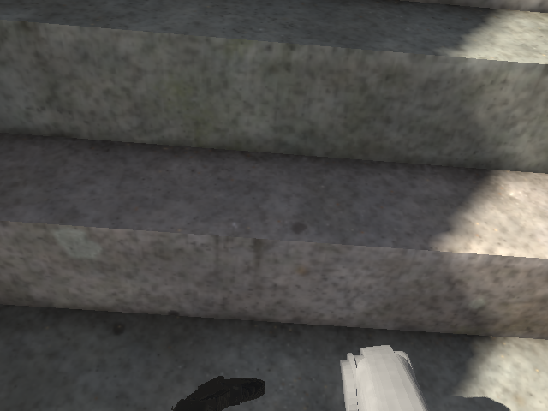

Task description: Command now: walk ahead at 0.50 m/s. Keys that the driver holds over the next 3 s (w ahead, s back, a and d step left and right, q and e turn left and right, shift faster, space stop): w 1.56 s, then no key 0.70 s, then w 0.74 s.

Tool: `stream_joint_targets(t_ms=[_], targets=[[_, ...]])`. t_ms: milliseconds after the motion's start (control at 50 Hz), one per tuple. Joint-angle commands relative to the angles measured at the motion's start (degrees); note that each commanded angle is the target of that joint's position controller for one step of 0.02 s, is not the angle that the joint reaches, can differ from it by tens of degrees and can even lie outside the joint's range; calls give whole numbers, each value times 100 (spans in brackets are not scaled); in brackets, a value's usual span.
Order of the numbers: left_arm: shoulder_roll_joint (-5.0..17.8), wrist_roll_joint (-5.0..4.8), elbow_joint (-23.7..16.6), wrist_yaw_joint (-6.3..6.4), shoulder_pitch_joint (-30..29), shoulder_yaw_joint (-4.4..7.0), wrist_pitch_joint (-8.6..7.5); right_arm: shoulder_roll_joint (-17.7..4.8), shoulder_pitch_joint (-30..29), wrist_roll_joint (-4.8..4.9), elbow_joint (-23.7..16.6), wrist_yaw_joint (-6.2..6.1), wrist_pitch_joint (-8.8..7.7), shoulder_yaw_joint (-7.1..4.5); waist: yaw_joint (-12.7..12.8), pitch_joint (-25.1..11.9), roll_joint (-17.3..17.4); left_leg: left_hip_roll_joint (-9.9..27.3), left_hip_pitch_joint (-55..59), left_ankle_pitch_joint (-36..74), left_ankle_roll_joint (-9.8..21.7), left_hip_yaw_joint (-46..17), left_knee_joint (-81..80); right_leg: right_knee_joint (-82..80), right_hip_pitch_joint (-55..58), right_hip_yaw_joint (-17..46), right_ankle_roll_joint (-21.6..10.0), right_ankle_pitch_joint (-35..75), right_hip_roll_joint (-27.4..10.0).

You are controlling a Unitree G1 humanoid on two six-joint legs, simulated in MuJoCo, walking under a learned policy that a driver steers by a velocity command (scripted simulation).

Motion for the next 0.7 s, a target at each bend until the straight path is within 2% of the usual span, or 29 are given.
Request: stream_joint_targets(t_ms=[20, 40, 60, 80, 100, 120, 140, 160, 180, 200, 220, 240, 260, 280, 300, 320, 340, 360, 380, 420, 460, 500, 540, 600, 620, 640, 660, 680, 700], targets=[[-38, -78, -557, 88, -1486, -158, -21, -1039, 943, 119, 13, -335, -100, -224, -300, 576, 904, 1115, -94, 723, 250, -1471, -2691, -873, 372, -1245, 340, -911, -508], [-109, -62, -537, 24, -1384, -161, 36, -1045, 1131, 120, 118, -410, -34, -262, -287, 304, 782, 1206, 987, 1133, 258, -1496, -2502, -657, 24, -1207, 329, -1088, -616], [-102, -22, -572, -103, -1504, -159, 59, -961, 1217, 103, 171, -455, 59, -275, -242, 306, 681, 1207, 1673, 1325, 257, -1339, -2368, -927, -237, -1235, 327, -1375, -807], [-263, 25, -695, -231, -1803, -220, 54, -917, 1362, 77, 195, -487, 160, -286, -295, 276, 553, 1243, 2023, 1773, 306, -1201, -2373, -1153, -271, -1264, 253, -1603, -859], [-243, -19, -973, -344, -2357, -284, -13, -836, 1448, 197, 273, -527, 196, -259, -278, 472, 559, 1186, 1754, 2612, 265, -893, -2645, -2368, 393, -1466, 84, -2061, -844], [-254, 0, -1205, -408, -2560, -365, -74, -840, 1231, 292, 256, -567, 184, -239, -83, 285, 773, 998, 945, 4778, 239, -384, -2773, -4063, 2328, -1748, -128, -2556, -673], [-103, 115, -1153, -450, -2267, -218, -89, -944, 1299, 311, 440, -467, 56, -204, 98, -370, 1167, 1063, 873, 8773, 551, -277, -2402, -4320, 4052, -2279, -286, -3165, -125], [166, 212, -891, -433, -1404, -81, -9, -1353, 1434, 304, 471, -407, -12, -279, 394, -868, 1648, 1259, 1722, 11113, 884, -344, -1774, -4449, 4566, -2153, -346, -4480, 153], [694, 269, -650, -426, -281, 171, 70, -1848, 1046, 284, 367, -345, -104, -380, 1043, -1274, 1862, 1446, 2330, 12840, 1205, -351, -930, -5179, 5149, -1702, -372, -4686, 168], [876, 403, -450, -405, 493, 308, 98, -1756, 1089, 168, 215, -268, -269, -451, 1023, -1904, 1457, 1355, 1098, 13691, 1260, -524, 271, -5527, 7103, -495, -637, -4512, -300], [1183, 529, -191, -267, 1457, 479, 259, -1741, 1076, 118, 114, -80, -486, -489, 1098, -2835, 474, 964, 30, 12681, 1321, -688, 1364, -6681, 8601, 1343, -899, -5550, -858], [1798, 592, 427, -135, 2906, 767, 530, -1772, -80, 124, -220, 141, -608, -536, 1784, -2906, -778, 522, -975, 8336, 1429, -925, 2672, -8866, 9352, 3062, -1137, -5742, -1320], [2083, 701, 603, -15, 2494, 938, 721, -1034, -788, 140, -498, 290, -532, -461, 1464, -2589, -1902, -614, -2807, 2658, 989, -1568, 6128, -10976, 8956, 5505, -1629, -6700, -2100], [1439, 545, 806, -4, 1870, 765, 744, -610, -1642, 85, -1181, 397, -519, -418, 960, -1608, -1188, -764, -3850, 1841, 868, -2412, 8811, -10861, 7730, 5209, -1060, -7089, -2129], [789, 553, 866, -5, 830, 566, 711, -177, -2395, 171, -1954, 384, -423, -261, 302, -220, -931, -778, -4892, 1237, 874, -2288, 9909, -10402, 6214, 3854, -675, -6954, -2067], [428, 427, 1116, -106, 646, 494, 622, -210, -2354, 126, -2222, 334, -335, -200, -78, 534, -269, -679, -5236, 1110, 941, -2132, 10010, -10114, 5540, 2662, -195, -6251, -1869], [230, 405, 1436, -186, 712, 485, 567, -149, -1855, 148, -2252, 235, -280, -130, -374, 785, 72, -655, -5461, 1522, 933, -2167, 9821, -10036, 5424, 1673, 158, -5481, -1581], [197, 431, 1575, -232, 730, 489, 516, -115, -1365, 234, -2155, 162, -274, -58, -651, 858, 56, -623, -5448, 1893, 871, -2160, 9616, -10106, 5271, 982, 276, -4896, -1465], [282, 453, 1623, -260, 994, 488, 479, -101, -1181, 259, -2133, 89, -281, 31, -668, 799, -44, -586, -5639, 2134, 808, -2075, 9445, -10289, 5415, 447, 333, -4270, -1429], [581, 502, 1633, -329, 1027, 529, 395, -260, -1135, 266, -2103, -54, -272, 74, -749, 836, -244, -659, -5496, 2579, 524, -1690, 9156, -10699, 4995, -110, 99, -3876, -1325], [808, 542, 1689, -457, 1037, 503, 241, -387, -1251, 278, -1957, -348, -93, 32, -675, 788, -458, -704, -5585, 2801, 318, -1490, 10016, -10929, 4907, -57, -113, -3782, -1442], [975, 421, 1883, -498, 1537, 543, 175, -275, -1647, 263, -2034, -479, -23, 84, -384, 1053, -520, -695, -6479, 2527, 246, -1473, 10334, -11151, 5592, 88, -176, -3753, -1556], [994, 387, 2064, -502, 2219, 567, 177, -134, -2141, 343, -2228, -496, -76, 163, -2, 1131, -454, -542, -7717, 2226, 215, -1603, 10783, -11298, 6841, 455, -189, -3589, -1852], [1085, 398, 2110, -289, 2796, 637, 113, -349, -2955, 392, -2539, -396, -170, 159, 392, 884, -465, -216, -8212, 2007, 52, -1499, 10199, -11625, 8077, 489, -317, -3270, -2192], [1237, 447, 2033, -219, 2822, 701, 141, -292, -3095, 326, -2665, -435, -183, 175, 431, 826, -451, -33, -8211, 1860, -37, -1372, 10028, -11771, 8292, 466, -374, -3355, -2287], [1219, 465, 1997, -162, 2927, 722, 142, -296, -3185, 355, -2731, -431, -192, 178, 495, 724, -470, 91, -8255, 1762, -86, -1314, 10045, -11869, 8545, 547, -426, -3325, -2361], [1333, 314, 2082, -72, 3080, 804, 147, -231, -3501, 379, -2898, -416, -174, 219, 594, 878, -713, 275, -8361, 1369, -153, -1013, 9679, -12173, 8655, 424, -456, -3482, -2396], [1228, 265, 2191, 30, 3380, 805, 190, -141, -3856, 429, -3108, -393, -157, 289, 769, 1017, -782, 452, -8639, 805, -184, -1102, 9657, -12289, 8891, 512, -409, -3502, -2473], [1295, 262, 2139, 95, 3374, 845, 248, -90, -3843, 463, -3227, -335, -160, 339, 663, 1146, -797, 723, -8572, 605, -201, -1018, 9113, -12382, 8980, 310, -286, -3511, -2425]])
Next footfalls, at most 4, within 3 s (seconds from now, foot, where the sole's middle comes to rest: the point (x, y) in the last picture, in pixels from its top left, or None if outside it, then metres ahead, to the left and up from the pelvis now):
0.20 right None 0.22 -0.11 -0.56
0.84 left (118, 380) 0.46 0.25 -0.34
1.56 right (248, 186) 0.71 0.05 -0.12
1.98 left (94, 184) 0.70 0.31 -0.12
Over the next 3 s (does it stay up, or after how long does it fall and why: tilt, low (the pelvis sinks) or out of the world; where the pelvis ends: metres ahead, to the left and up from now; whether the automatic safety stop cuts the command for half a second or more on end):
stays up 0.75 0.04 0.73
